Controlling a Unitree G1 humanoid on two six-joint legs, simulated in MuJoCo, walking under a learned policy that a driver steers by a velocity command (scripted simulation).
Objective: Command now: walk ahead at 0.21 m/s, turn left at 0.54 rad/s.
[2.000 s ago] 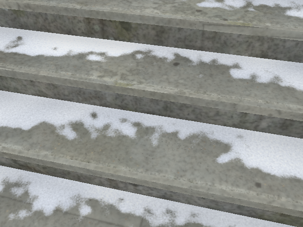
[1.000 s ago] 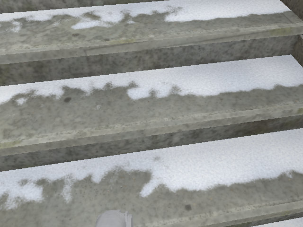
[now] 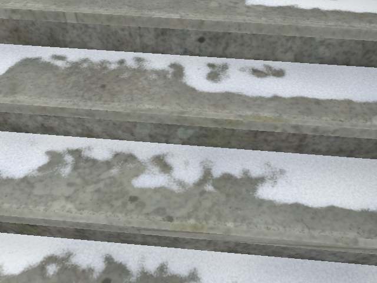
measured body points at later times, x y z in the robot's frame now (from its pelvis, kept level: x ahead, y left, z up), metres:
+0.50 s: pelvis +0.14 +0.03 +0.00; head +0.15 +0.04 +0.45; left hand +0.35 +0.23 -0.07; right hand +0.08 -0.18 -0.14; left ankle +0.01 +0.13 -0.73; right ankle +0.27 -0.06 -0.48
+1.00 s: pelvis +0.28 +0.01 +0.15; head +0.29 +0.01 +0.60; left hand +0.28 +0.23 +0.00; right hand +0.45 -0.18 +0.01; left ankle +0.32 +0.16 -0.53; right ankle +0.32 -0.06 -0.57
